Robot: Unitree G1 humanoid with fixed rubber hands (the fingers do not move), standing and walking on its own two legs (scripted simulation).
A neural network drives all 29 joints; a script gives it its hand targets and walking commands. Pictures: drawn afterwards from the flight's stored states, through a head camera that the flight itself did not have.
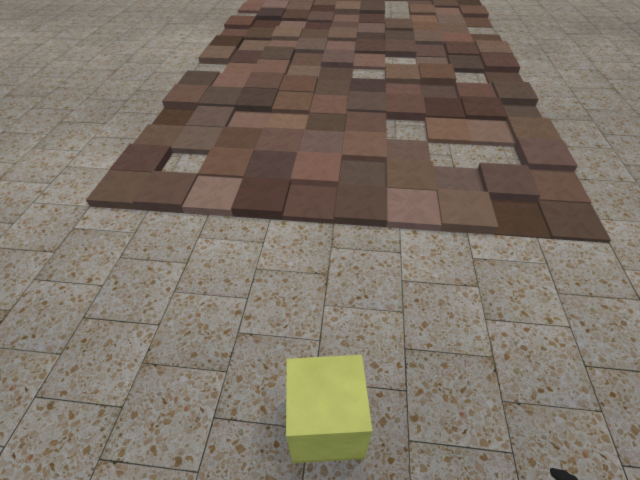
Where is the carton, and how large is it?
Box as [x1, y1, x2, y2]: [286, 355, 371, 462]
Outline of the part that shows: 361,355 287,359 286,437 292,462 364,458 371,434 371,424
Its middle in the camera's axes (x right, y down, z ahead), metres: +0.03 +0.48 +1.10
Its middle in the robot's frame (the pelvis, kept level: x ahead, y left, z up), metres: +0.45 +0.00 -0.66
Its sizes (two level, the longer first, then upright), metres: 0.210 0.200 0.250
